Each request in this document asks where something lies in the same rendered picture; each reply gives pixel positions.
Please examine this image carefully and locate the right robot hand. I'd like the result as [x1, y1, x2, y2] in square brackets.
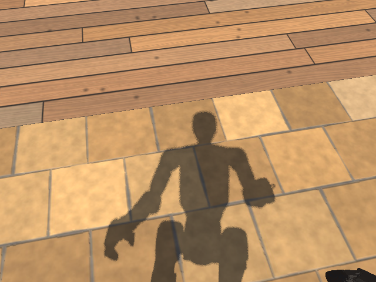
[325, 268, 376, 282]

